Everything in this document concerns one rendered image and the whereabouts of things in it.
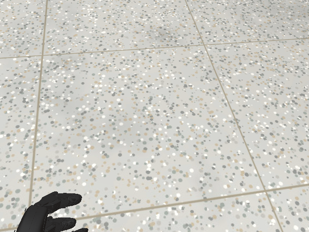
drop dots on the robot left hand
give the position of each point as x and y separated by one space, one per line
35 217

